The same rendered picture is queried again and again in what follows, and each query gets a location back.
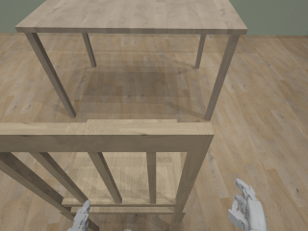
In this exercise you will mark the chair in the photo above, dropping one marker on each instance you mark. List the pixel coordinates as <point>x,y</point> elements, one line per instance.
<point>122,166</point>

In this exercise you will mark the robot left hand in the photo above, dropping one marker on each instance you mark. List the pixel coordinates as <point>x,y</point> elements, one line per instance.
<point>81,220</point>

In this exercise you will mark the robot right hand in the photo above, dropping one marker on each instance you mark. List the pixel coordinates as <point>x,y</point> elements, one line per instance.
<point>252,215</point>

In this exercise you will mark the table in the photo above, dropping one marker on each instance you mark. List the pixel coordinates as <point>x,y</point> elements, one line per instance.
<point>178,17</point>

